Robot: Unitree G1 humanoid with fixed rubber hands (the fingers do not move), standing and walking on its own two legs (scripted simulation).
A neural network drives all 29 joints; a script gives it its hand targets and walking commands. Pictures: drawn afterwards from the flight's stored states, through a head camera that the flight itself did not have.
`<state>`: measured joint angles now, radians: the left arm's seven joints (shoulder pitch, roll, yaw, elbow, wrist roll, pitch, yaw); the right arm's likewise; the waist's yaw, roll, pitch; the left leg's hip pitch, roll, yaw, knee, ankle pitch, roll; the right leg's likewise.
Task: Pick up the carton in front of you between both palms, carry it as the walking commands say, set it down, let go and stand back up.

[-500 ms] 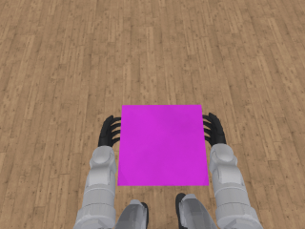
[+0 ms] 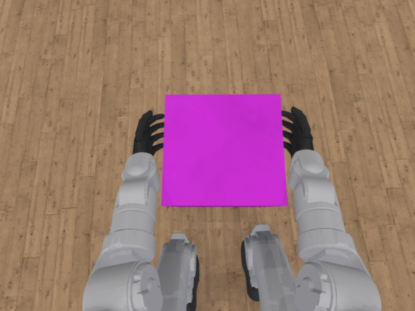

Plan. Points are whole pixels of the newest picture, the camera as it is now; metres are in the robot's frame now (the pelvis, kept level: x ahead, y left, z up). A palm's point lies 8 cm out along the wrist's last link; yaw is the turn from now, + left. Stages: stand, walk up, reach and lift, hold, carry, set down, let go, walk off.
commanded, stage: set down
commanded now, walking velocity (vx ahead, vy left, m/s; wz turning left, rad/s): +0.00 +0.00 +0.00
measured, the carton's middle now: (220, 160) +0.42 -0.02 -0.15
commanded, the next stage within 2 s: none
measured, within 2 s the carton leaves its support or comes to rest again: rests again in 1.58 s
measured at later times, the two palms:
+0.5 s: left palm (162, 156) +0.47 +0.13 -0.24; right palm (278, 158) +0.44 -0.17 -0.24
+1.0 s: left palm (174, 160) +0.49 +0.12 -0.36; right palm (272, 158) +0.48 -0.18 -0.34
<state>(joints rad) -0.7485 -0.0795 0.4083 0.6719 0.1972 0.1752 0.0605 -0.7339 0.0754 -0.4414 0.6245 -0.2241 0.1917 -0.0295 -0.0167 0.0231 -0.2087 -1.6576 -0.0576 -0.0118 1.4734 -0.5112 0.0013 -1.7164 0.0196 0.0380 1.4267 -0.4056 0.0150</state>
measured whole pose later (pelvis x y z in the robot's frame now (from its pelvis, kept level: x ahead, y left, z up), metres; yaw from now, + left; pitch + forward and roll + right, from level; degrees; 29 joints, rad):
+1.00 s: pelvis -0.03 +0.00 -0.20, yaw +0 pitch +42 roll -1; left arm -1.24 0.18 0.16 0.99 -0.04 0.13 0.17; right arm -1.21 -0.16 -0.32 0.93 0.04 0.14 -0.12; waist -0.06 -0.01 0.11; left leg -2.28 -0.08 0.00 2.18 -0.63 0.00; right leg -2.35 0.04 0.03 2.09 -0.49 0.05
